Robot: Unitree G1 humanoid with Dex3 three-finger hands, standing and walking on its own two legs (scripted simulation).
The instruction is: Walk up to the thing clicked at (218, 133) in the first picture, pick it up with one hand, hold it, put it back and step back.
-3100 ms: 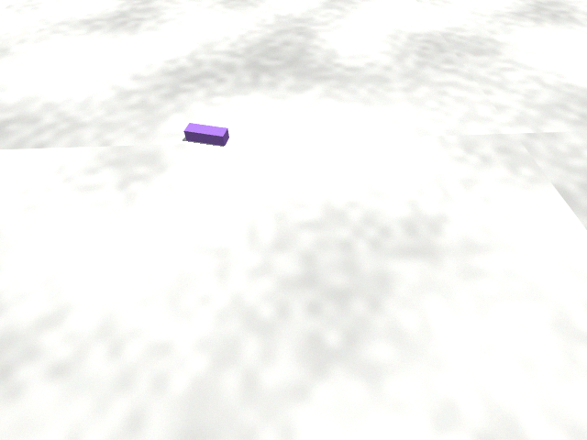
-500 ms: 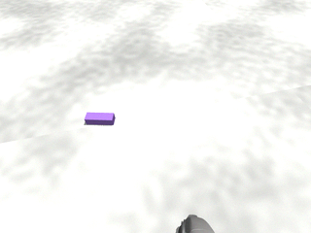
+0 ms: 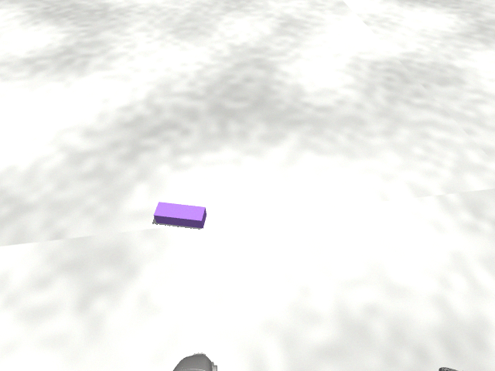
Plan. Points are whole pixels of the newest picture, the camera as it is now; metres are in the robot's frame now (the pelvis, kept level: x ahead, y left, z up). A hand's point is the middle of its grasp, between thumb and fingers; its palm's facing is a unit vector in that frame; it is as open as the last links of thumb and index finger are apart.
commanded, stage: walk up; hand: left
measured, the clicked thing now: (180, 215) +0.85 +0.36 -0.71
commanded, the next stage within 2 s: none
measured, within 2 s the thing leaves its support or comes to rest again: neither
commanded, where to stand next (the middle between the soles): +0.44 +0.16 m, yaw -4 degrees
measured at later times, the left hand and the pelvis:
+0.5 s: hand (70, 299) +0.24 +0.36 -0.10, palm faces -0.02 -0.87 -0.49, open 7.4 cm; pelvis +0.17 +0.07 +0.01, yaw -1 degrees
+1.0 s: hand (56, 233) +0.39 +0.46 -0.12, palm faces -0.13 -0.90 -0.41, open 7.4 cm; pelvis +0.31 +0.19 +0.01, yaw -3 degrees
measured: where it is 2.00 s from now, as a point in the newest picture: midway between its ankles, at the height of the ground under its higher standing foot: (202, 317)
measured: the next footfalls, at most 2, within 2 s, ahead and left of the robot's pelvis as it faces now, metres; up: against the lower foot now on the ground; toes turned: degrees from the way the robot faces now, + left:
right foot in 0.34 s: +0.27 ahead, -0.06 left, +0.00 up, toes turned -7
left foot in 0.70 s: +0.35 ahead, +0.30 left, +0.00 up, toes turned +4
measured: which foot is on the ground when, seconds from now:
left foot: down 0.00-0.36, up 0.38-0.68, down 0.70-1.00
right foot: up 0.00-0.32, down 0.34-0.72, up 0.74-1.00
